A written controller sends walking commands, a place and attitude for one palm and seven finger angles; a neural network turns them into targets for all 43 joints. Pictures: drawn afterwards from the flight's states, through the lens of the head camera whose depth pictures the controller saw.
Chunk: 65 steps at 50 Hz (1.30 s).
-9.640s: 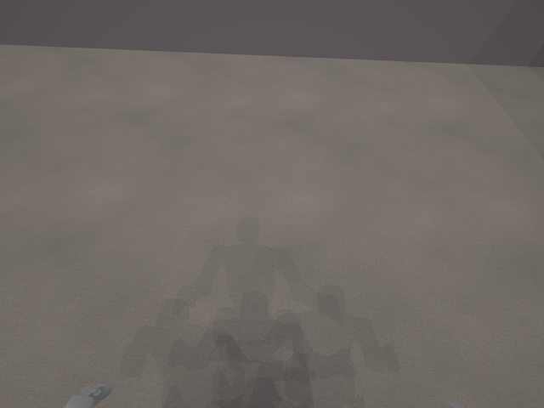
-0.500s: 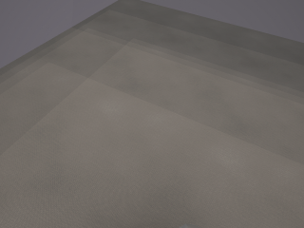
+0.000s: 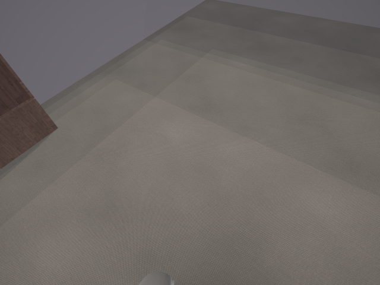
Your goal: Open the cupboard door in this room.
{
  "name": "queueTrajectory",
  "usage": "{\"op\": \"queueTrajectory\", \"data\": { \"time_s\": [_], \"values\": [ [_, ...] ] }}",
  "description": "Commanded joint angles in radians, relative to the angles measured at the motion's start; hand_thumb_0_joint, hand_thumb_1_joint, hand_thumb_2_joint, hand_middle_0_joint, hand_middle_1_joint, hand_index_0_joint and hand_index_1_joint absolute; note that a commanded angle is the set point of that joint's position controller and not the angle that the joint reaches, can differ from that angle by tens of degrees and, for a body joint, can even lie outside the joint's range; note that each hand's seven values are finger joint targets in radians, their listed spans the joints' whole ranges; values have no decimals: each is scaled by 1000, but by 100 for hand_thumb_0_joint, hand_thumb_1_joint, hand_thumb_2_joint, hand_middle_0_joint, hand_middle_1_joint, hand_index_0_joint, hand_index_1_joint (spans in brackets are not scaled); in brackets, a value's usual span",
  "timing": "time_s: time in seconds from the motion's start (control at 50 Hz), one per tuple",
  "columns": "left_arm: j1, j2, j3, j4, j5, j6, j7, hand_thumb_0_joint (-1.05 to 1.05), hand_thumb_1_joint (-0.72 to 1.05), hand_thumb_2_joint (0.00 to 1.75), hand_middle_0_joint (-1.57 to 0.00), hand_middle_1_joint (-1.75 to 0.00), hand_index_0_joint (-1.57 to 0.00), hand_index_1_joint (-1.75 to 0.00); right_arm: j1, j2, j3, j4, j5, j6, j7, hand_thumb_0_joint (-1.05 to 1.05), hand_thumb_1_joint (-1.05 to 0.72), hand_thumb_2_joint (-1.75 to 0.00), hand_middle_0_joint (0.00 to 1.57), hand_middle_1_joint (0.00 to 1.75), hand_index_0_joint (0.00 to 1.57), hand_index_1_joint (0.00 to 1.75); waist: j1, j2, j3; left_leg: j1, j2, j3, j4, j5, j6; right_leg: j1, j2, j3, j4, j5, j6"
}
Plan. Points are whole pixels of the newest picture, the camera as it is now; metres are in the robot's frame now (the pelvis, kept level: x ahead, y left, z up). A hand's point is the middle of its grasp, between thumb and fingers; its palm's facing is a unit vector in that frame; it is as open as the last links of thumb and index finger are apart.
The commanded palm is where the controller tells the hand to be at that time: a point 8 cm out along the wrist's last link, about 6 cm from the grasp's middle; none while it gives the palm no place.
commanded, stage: turn or walk to find it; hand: left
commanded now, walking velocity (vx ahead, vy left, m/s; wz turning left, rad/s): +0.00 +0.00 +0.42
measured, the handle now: out of the picture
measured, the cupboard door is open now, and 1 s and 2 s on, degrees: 0 0 0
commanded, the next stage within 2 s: stand and wait in 0.78 s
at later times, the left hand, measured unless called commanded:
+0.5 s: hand out of the picture -0.02 +0.27 -0.17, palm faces +0.26 -0.94 -0.24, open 7.4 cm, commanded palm none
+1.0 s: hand out of the picture -0.05 +0.18 -0.15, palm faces +0.40 -0.88 -0.28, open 7.4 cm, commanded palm none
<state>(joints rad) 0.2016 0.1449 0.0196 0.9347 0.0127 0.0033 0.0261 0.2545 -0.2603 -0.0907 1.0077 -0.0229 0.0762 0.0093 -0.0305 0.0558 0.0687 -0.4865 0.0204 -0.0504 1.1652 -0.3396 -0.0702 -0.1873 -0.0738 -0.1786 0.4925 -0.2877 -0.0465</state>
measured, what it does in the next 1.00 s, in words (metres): steps on the spot, turning left: left foot, then right foot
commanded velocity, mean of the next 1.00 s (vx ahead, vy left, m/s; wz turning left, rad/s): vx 0.00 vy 0.00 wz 0.32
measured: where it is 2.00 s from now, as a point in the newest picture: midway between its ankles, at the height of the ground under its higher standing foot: outside the picture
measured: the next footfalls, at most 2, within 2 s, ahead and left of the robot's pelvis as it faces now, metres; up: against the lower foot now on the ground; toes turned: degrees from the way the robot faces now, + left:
left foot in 0.28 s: +0.00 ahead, +0.16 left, +0.00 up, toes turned +12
right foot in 0.74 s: +0.04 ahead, -0.09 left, +0.00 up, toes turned +15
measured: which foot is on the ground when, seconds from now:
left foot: up 0.00-0.26, down 0.28-0.74, up 0.76-1.00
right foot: down 0.00-0.28, up 0.30-0.72, down 0.74-1.00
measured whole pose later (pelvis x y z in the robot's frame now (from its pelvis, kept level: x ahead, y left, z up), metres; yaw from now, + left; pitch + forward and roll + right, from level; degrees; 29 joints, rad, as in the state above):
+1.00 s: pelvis -0.03 -0.02 +0.00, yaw +23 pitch -1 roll +2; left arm 0.22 0.15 0.02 0.96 0.02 0.00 0.02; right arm 0.24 -0.25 -0.08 1.02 -0.02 0.07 0.00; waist -0.01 0.05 0.06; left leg -0.42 0.03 -0.04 1.04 -0.37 -0.06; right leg -0.20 -0.08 -0.16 0.50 -0.27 -0.04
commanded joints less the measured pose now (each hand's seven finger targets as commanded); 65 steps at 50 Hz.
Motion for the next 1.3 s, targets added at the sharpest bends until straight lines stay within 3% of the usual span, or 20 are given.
{"op": "queueTrajectory", "data": {
  "time_s": [0.0,0.14,0.22,0.24,0.26,0.28,0.4,0.56,0.66,0.68,0.72,0.74,0.76,0.84,1.04,1.12,1.16,1.18,1.22,1.28],
  "values": [
    [51,210,60,-46,10,-19,11,0,90,90,-20,-30,-20,-30,-54,-39,-1,-71,1,-14,3,0,-90,-90,20,30,20,30,49,-201,-31,-59,26,32,-67,-45,-13,73,-266,166,-182,310,-77],
    [105,254,74,-3,20,-9,6,0,90,90,-20,-30,-20,-30,-128,-18,23,-95,16,-35,1,0,-90,-90,20,30,20,30,86,-255,-82,74,16,109,-387,-134,12,127,-299,144,-93,495,-103],
    [65,260,77,0,7,1,3,0,90,90,-20,-30,-20,-30,-37,-44,22,-75,14,-54,-1,0,-90,-90,20,30,20,30,21,-200,-135,306,13,136,-717,122,37,35,-265,55,52,406,-15],
    [68,227,72,-10,-1,7,1,0,90,90,-20,-30,-20,-30,-1,-99,10,-69,10,-65,0,0,-90,-90,20,30,20,30,1,-36,-168,446,104,14,-812,271,68,-89,-200,9,208,245,40],
    [62,159,54,-47,-6,13,-5,0,90,90,-20,-30,-20,-30,32,-194,-13,-74,4,-69,-7,0,-90,-90,20,30,20,30,-17,249,-148,544,344,-292,-825,640,179,-354,-66,-18,393,-266,118],
    [6,166,45,-64,3,26,1,0,90,90,-20,-30,-20,-30,65,-223,-16,-57,5,-56,-14,0,-90,-90,20,30,20,30,-39,199,-145,473,406,-280,-818,718,262,-336,-51,74,516,-377,111],
    [9,176,53,-19,2,29,-15,0,90,90,-20,-30,-20,-30,-83,-134,11,-96,5,-69,-31,0,-90,-90,20,30,20,30,22,88,-80,392,220,-109,-806,653,221,-336,-37,140,600,-143,127],
    [-61,156,48,-64,-1,31,-8,0,90,90,-20,-30,-20,-30,-41,-144,-6,-100,-2,-61,-23,0,-90,-90,20,30,20,30,-3,105,-73,345,216,-205,-817,509,241,-260,-7,143,397,-169,134],
    [22,158,50,-53,-9,9,-6,0,90,90,-20,-30,-20,-30,-68,-139,-14,-114,0,-55,-19,0,-90,-90,20,30,20,30,43,95,-125,248,159,-236,-721,502,198,-22,40,114,40,2,118],
    [62,179,54,-46,-6,0,-4,0,90,90,-20,-30,-20,-30,-72,-124,-12,-119,6,-55,-17,0,-90,-90,20,30,20,30,63,48,-146,188,116,-214,-670,402,157,82,12,132,-93,101,112],
    [106,325,84,-46,16,-14,8,0,90,90,-20,-30,-20,-30,-78,-23,4,-158,13,-56,-11,0,-90,-90,20,30,20,30,90,-358,-136,-111,-89,7,-313,-221,39,226,-383,506,-192,281,-45],
    [100,317,79,-57,9,-7,10,0,90,90,-20,-30,-20,-30,-96,-70,-10,-161,7,-43,-12,0,-90,-90,20,30,20,30,92,-264,-123,-65,-50,-36,-142,-256,44,91,-430,477,-196,324,-111],
    [28,277,81,-68,7,-12,16,0,90,90,-20,-30,-20,-30,-72,-71,-14,-135,2,-29,-11,0,-90,-90,20,30,20,30,59,-279,-95,-62,-26,-68,-45,-206,47,22,-376,422,-221,209,-111],
    [-48,187,49,-76,5,-17,8,0,90,90,-20,-30,-20,-30,7,-38,-7,-61,0,-21,3,0,-90,-90,20,30,20,30,7,-202,-35,-40,-8,-16,37,-21,28,-25,-214,220,-198,217,-41],
    [119,216,52,43,18,-20,7,0,90,90,-20,-30,-20,-30,-78,12,34,-39,13,-47,-14,0,-90,-90,20,30,20,30,84,-241,-76,129,10,92,-464,-110,17,101,-231,227,-134,479,-106],
    [80,186,38,76,-3,-13,9,0,90,90,-20,-30,-20,-30,25,2,45,27,16,-72,-24,0,-90,-90,20,30,20,30,28,-168,-123,395,26,92,-798,188,38,0,-155,170,-41,355,-17],
    [115,107,19,76,-11,-3,5,0,90,90,-20,-30,-20,-30,17,-83,35,24,8,-89,-33,0,-90,-90,20,30,20,30,44,95,-131,451,228,-101,-817,428,123,-110,-47,93,47,93,62],
    [110,91,12,88,-5,1,7,0,90,90,-20,-30,-20,-30,-21,-87,37,23,7,-83,-36,0,-90,-90,20,30,20,30,53,105,-89,376,267,-105,-844,400,162,-90,-32,86,53,-51,72],
    [73,97,3,118,-1,15,3,0,90,90,-20,-30,-20,-30,-58,-50,51,39,6,-86,-48,0,-90,-90,20,30,20,30,46,184,-12,300,229,-78,-895,407,170,-63,-34,90,93,-79,84],
    [142,93,-4,170,3,11,-2,0,90,90,-20,-30,-20,-30,-81,-28,56,42,11,-85,-53,0,-90,-90,20,30,20,30,69,101,11,276,172,-12,-840,372,139,-9,-40,108,-26,58,79]
  ]
}}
